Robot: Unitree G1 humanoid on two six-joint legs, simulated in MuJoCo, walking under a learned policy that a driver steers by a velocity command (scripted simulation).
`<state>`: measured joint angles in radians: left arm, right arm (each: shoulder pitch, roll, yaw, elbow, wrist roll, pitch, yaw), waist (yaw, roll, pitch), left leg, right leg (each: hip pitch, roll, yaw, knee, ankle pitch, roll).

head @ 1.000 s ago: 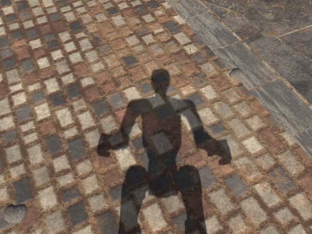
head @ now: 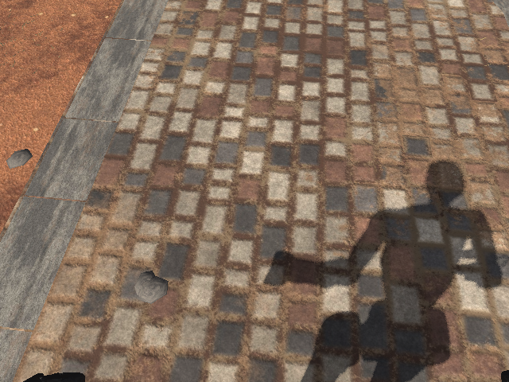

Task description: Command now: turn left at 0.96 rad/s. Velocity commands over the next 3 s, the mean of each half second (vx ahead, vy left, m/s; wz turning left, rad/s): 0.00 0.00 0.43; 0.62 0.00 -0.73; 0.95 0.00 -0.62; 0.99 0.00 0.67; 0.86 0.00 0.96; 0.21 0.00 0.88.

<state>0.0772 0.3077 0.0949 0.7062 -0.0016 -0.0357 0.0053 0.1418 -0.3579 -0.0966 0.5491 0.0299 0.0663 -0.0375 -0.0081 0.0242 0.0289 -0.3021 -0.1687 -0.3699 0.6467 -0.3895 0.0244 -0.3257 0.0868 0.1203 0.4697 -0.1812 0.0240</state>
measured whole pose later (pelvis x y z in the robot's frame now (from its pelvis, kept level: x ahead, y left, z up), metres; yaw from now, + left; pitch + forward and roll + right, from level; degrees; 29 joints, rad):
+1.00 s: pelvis +0.21 -0.06 -0.04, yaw -15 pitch +2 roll +1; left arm 0.08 0.34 0.07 0.64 0.02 0.02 -0.07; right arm 0.43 -0.32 -0.08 0.83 -0.04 -0.03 0.01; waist -0.03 0.02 0.02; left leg 0.06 0.24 0.28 0.79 -0.49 -0.09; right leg -0.57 0.00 -0.12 0.83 -0.31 -0.15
